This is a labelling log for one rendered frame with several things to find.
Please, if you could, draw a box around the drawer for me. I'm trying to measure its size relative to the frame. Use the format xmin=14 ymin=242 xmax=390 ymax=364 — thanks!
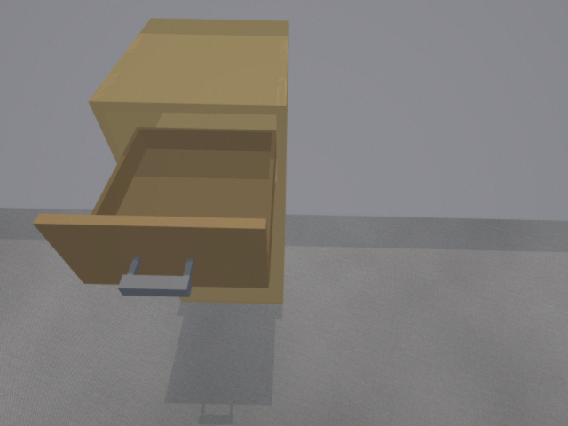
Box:
xmin=33 ymin=127 xmax=277 ymax=288

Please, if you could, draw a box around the cabinet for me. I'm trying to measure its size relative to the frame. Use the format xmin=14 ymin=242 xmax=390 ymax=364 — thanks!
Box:
xmin=88 ymin=18 xmax=289 ymax=304

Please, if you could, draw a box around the handle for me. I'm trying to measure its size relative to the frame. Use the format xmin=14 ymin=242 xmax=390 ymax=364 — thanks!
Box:
xmin=118 ymin=257 xmax=194 ymax=297

